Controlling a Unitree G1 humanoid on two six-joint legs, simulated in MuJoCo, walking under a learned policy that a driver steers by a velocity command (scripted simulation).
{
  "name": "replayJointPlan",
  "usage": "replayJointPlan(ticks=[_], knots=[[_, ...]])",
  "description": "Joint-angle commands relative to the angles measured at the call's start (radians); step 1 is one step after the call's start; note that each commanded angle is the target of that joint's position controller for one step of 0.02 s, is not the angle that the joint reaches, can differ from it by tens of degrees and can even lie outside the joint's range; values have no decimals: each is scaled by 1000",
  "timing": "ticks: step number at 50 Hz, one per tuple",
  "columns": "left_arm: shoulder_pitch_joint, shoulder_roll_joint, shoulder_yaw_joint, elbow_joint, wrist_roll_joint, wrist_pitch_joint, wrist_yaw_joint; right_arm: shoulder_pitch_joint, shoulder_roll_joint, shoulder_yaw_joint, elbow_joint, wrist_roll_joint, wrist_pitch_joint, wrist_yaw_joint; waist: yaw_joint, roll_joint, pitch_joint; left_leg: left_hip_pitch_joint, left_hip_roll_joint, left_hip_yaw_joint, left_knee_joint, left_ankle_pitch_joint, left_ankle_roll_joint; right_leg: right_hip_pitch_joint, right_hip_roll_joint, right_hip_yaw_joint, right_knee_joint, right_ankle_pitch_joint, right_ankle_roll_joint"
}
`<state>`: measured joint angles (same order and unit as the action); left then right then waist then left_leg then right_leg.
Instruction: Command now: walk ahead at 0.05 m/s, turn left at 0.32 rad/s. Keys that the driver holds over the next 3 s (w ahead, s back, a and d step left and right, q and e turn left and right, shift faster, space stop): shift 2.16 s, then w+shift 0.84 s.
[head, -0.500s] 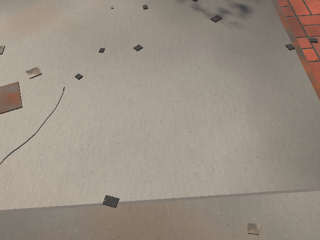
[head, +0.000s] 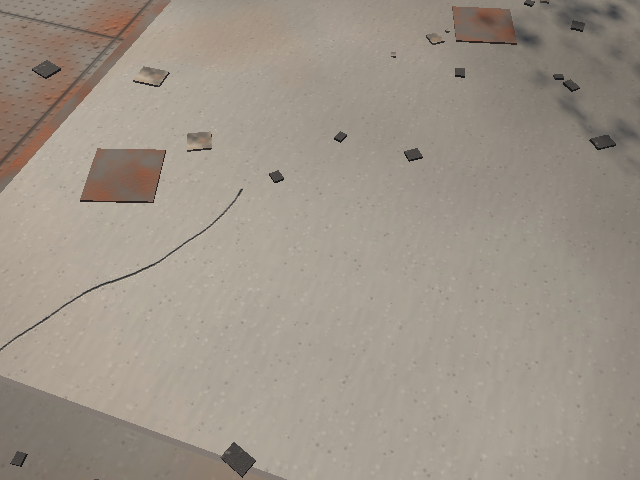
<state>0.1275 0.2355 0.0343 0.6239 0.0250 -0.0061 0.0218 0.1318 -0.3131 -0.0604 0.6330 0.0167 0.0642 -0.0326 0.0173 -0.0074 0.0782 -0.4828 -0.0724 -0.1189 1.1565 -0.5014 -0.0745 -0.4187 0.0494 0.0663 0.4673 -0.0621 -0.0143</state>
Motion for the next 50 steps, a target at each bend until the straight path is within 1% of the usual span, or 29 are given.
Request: replayJointPlan(ticks=[1, 2, 4, 5, 6, 7, 8, 9, 10, 11, 12, 13, 14, 15, 16, 18, 19, 21, 24, 28, 32, 40, 50], knots=[[-43, 150, 48, -63, -9, 4, -3, 81, -28, -2, -33, -9, -18, 0, -22, -156, -204, 92, 29, 79, -227, 6, 4, 173, -188, 211, -178, -35, -182], [-27, 154, 51, -54, -14, 5, -4, 72, -32, -1, -29, -11, -20, 3, -10, -174, -208, 113, 43, 75, -296, 29, 15, 189, -206, 228, -180, -63, -194], [0, 164, 54, -38, -20, 10, -3, 75, -53, -6, -15, -10, -21, 10, 2, -191, -208, 159, 52, 76, -413, 97, 37, 193, -236, 257, -180, -135, -204], [5, 165, 52, -31, -24, 13, -2, 93, -53, -8, -4, -10, -21, 15, -8, -188, -204, 202, 48, 85, -492, 146, 56, 172, -237, 257, -178, -186, -195], [8, 163, 50, -26, -29, 17, 1, 122, -44, -8, 12, -12, -23, 21, -26, -182, -194, 269, 39, 103, -596, 214, 82, 127, -227, 243, -174, -250, -175], [36, 152, 46, -12, -32, 17, 2, 128, -40, -8, 19, -19, -24, 26, -29, -170, -182, 331, 32, 110, -664, 241, 111, 74, -207, 221, -168, -319, -138], [67, 136, 40, 3, -28, 12, 0, 121, -59, -9, 7, -33, -26, 27, -29, -121, -172, 399, 88, 47, -701, 259, 148, -6, -182, 181, -130, -379, -79], [59, 95, 29, -17, -12, 0, -6, 111, -122, -20, 5, -56, -29, 24, -3, 73, -152, 352, 234, -137, -761, 174, 220, -69, -84, 40, -12, -386, -7], [0, 98, 31, -31, -11, -12, -8, 73, -68, -4, 1, -68, -38, 28, -16, 178, -118, 172, 312, -238, -873, 66, 277, 22, -41, -32, 58, -323, 34], [-8, 100, 34, -23, -11, -17, -10, -5, -37, 9, -14, -69, -52, 27, 3, 172, -78, 102, 283, -216, -890, -11, 258, 103, -61, -4, 89, -249, 42], [7, 87, 33, -3, -4, -18, -11, -22, -26, 11, -8, -61, -63, 25, 13, 161, -72, 88, 238, -166, -869, -28, 221, 147, -56, -13, 80, -180, 47], [21, 88, 34, 12, 4, -17, -10, -9, -33, 9, 4, -50, -72, 23, 7, 157, -71, 88, 214, -137, -855, -20, 198, 168, -51, -20, 74, -140, 51], [35, 90, 35, 19, 5, -17, -12, 4, -30, 12, 15, -45, -78, 23, 10, 155, -61, 73, 206, -125, -845, 10, 188, 190, -59, -13, 67, -121, 50], [44, 84, 32, 23, 2, -16, -14, 21, -18, 17, 25, -43, -80, 23, 17, 144, -53, 61, 192, -110, -837, 27, 176, 213, -65, -9, 42, -99, 46], [51, 85, 31, 29, 0, -15, -15, 45, -3, 21, 35, -42, -81, 23, 15, 127, -50, 56, 178, -99, -833, 2, 163, 227, -72, -3, 18, -88, 43], [58, 102, 34, 40, -5, -13, -12, 67, 6, 25, 46, -41, -79, 21, 11, 88, -22, 47, 153, -80, -827, -50, 146, 224, -83, 11, -9, -111, 32], [53, 116, 37, 47, -7, -15, -11, 82, 3, 24, 49, -38, -78, 19, 1, 45, -7, 55, 139, -68, -820, -37, 141, 204, -84, 20, -15, -135, 24], [47, 99, 33, 58, -6, -22, -9, 95, -10, 19, 60, -32, -81, 15, 0, 13, -15, 98, 127, -49, -784, 50, 139, 192, -85, 25, -19, -112, 19], [53, 88, 29, 75, -7, -28, -7, 110, 1, 17, 71, -27, -85, 13, -3, -3, -67, 153, 119, -30, -747, 198, 139, 213, -89, 25, -3, -31, 18], [51, 88, 29, 90, -13, -25, 0, 127, 13, 14, 89, -23, -85, 14, -7, -7, -111, 196, 105, -7, -717, 320, 134, 236, -92, 24, 24, 51, 7], [46, 86, 29, 108, -17, -18, 6, 139, 17, 10, 108, -21, -82, 13, -8, 5, -123, 210, 98, 5, -704, 390, 129, 247, -92, 21, 45, 90, -3], [29, 82, 31, 158, -21, -2, 15, 161, 14, 3, 155, -19, -83, 5, -8, 16, -106, 211, 96, 11, -711, 421, 121, 261, -88, 17, 55, 99, -7], [9, 79, 35, 250, -24, 10, 22, 185, 15, 1, 230, -18, -89, -1, -8, 10, -79, 217, 93, 21, -744, 396, 114, 279, -83, 14, 32, 77, -5]])
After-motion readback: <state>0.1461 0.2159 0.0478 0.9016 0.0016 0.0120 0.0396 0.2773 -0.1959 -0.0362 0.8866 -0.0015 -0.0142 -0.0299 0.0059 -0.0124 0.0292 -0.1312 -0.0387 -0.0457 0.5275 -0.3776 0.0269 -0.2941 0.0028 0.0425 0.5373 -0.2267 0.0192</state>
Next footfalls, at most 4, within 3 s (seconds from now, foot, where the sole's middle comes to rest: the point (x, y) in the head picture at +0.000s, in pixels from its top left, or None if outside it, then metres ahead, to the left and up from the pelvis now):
0.16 left None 0.05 0.12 -0.77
2.46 right None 0.24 -0.15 -0.77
2.94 left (322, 362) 0.69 0.03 -0.77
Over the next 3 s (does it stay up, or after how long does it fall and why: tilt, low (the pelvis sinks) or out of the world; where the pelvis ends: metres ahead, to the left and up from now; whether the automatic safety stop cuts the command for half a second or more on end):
stays up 0.53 -0.03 -0.02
